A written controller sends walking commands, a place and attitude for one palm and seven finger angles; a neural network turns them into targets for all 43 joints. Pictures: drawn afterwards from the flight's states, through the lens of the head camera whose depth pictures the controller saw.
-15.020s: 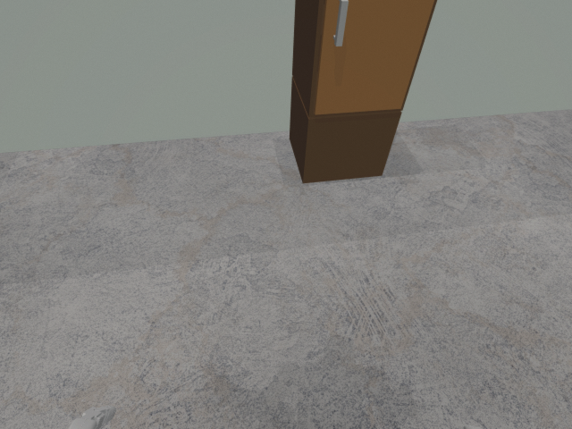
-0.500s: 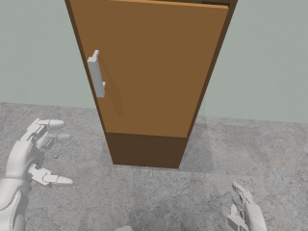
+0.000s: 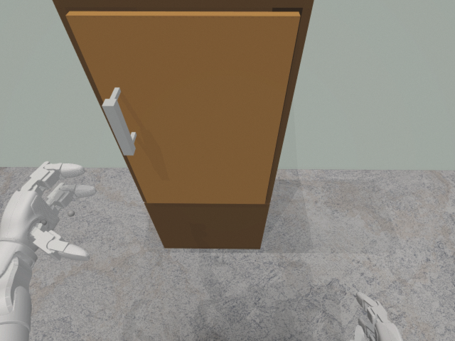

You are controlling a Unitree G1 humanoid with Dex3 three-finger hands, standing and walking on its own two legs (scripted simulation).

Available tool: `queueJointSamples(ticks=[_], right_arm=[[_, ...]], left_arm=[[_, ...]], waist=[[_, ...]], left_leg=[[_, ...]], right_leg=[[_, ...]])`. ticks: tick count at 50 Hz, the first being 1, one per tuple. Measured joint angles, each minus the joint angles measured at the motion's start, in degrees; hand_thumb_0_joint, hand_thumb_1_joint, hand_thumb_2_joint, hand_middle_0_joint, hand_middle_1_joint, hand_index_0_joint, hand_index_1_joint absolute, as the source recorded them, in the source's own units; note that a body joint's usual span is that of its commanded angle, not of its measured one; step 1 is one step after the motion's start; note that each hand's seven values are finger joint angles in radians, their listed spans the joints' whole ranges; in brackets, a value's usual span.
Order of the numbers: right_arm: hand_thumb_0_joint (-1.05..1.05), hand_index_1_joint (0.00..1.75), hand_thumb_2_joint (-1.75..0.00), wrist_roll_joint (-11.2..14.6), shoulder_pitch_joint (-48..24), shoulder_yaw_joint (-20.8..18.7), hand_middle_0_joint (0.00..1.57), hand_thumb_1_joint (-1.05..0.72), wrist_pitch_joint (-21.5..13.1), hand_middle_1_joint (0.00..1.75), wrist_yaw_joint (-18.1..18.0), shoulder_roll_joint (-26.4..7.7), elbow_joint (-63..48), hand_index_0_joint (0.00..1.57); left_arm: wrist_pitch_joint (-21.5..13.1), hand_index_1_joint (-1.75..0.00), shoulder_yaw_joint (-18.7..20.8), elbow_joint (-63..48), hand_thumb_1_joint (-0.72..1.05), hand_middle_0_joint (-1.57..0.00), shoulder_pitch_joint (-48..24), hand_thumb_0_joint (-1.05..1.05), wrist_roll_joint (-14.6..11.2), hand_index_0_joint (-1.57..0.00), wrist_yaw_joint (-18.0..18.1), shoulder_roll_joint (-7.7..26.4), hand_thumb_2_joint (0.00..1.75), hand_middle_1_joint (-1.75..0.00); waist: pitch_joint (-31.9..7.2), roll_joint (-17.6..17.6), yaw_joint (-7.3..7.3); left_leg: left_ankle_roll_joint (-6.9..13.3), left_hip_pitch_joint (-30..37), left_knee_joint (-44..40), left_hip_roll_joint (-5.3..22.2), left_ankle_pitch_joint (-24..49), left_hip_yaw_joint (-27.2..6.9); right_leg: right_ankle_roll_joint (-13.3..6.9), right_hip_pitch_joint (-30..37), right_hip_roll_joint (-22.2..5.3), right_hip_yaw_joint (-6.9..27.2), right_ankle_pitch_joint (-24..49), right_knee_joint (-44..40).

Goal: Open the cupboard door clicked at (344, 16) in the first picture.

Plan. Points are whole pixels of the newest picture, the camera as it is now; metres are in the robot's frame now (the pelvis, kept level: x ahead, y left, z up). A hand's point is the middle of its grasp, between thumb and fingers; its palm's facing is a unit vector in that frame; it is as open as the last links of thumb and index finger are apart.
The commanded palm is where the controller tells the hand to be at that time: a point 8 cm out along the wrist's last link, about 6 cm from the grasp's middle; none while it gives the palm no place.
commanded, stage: raise the hand with hooked fingers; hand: left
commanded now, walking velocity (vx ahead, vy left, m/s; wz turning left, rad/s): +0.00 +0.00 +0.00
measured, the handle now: (123, 122) +0.53 +0.26 +0.07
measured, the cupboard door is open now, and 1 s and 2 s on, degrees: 0 0 0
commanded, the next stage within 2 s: move the hooked fingers beside the handle in 0.32 s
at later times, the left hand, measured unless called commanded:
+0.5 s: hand (60, 222) +0.28 +0.28 +0.08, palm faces +0.04 -1.00 -0.01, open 14.0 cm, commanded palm +0.26 +0.33 +0.09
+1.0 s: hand (71, 186) +0.35 +0.30 +0.08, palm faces +0.03 -1.00 -0.01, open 14.0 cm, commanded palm +0.33 +0.34 +0.08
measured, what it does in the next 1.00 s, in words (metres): stands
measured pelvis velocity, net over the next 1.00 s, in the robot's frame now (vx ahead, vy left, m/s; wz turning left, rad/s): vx -0.01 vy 0.02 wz -0.01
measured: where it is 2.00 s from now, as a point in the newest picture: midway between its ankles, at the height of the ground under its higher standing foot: outside the picture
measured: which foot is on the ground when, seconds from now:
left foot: down 0.00-1.00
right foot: down 0.00-1.00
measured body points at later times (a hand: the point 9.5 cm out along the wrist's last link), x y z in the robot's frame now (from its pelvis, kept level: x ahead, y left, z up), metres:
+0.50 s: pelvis -0.01 +0.01 +0.00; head +0.02 +0.01 +0.45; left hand +0.27 +0.34 +0.09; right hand +0.15 -0.23 -0.08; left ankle +0.00 +0.14 -0.71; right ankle +0.01 -0.11 -0.71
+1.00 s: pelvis -0.01 +0.02 -0.01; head +0.05 +0.03 +0.44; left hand +0.34 +0.35 +0.08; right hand +0.09 -0.25 -0.10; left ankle +0.00 +0.14 -0.71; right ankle +0.01 -0.11 -0.71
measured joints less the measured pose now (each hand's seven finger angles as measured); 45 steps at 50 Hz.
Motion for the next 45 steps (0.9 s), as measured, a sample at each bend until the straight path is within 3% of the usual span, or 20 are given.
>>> queueJointSamples(ticks=[13, 20, 27, 36, 45], right_arm=[[0.02, 0.30, -0.90, 0.0, -0.6, 0.2, 0.20, -0.90, 0.6, 0.30, -0.1, 0.9, -0.2, 0.20], [0.02, 0.30, -0.90, 0.1, -1.3, 1.2, 0.20, -0.90, 0.5, 0.30, -0.4, 1.4, -0.4, 0.20], [0.02, 0.30, -0.90, 0.0, -1.4, 1.5, 0.20, -0.90, -0.1, 0.30, -0.7, 1.3, -0.4, 0.20], [0.01, 0.30, -0.90, -0.3, -1.4, 2.0, 0.20, -0.90, 0.4, 0.30, -1.0, 1.4, 0.5, 0.20], [0.01, 0.30, -0.90, -0.6, 1.7, 1.3, 0.20, -0.90, 2.3, 0.30, 0.2, 0.8, 0.5, 0.20]], left_arm=[[-3.1, -1.20, -0.3, 0.0, -0.50, -0.30, 0.3, -0.01, 1.2, -0.30, 1.7, -1.3, 0.30, -1.20], [-2.0, -1.20, 0.0, 3.0, -0.50, -0.30, -1.6, -0.01, 0.3, -0.30, 0.5, -0.3, 0.30, -1.20], [-2.2, -1.20, -1.4, 3.9, -0.50, -0.30, -4.0, -0.01, 1.6, -0.30, 0.8, -0.7, 0.30, -1.20], [-2.4, -1.20, -1.0, 12.7, -0.50, -0.30, -14.2, -0.01, 4.2, -0.30, 1.0, 2.5, 0.30, -1.20], [-2.7, -1.20, 1.4, 16.8, -0.50, -0.30, -16.8, -0.01, 4.0, -0.30, 0.0, 4.5, 0.30, -1.20]], waist=[[0.9, -0.6, 0.34], [0.8, -0.5, 0.68], [1.4, -0.7, 1.09], [2.0, -1.8, -0.39], [0.5, -1.6, -1.74]], left_leg=[[0.2, 0.7, 0.1, 0.0, 0.4, 0.1], [0.6, 0.6, 0.1, -0.4, 0.8, 0.1], [1.0, -0.4, 1.0, -0.9, 0.8, -0.2], [1.1, -3.5, 2.6, -1.0, 0.7, -0.4], [1.3, -5.0, 3.0, -0.5, -0.2, 0.7]], right_leg=[[0.1, 0.8, 0.0, 0.2, 0.7, -0.3], [0.5, 0.9, -0.4, 0.2, 1.1, -0.5], [0.9, 0.5, -0.8, -0.1, 1.3, -0.3], [1.0, -2.3, -0.9, -0.2, 1.4, 0.8], [1.2, -4.4, -0.4, 0.9, 1.0, 1.3]])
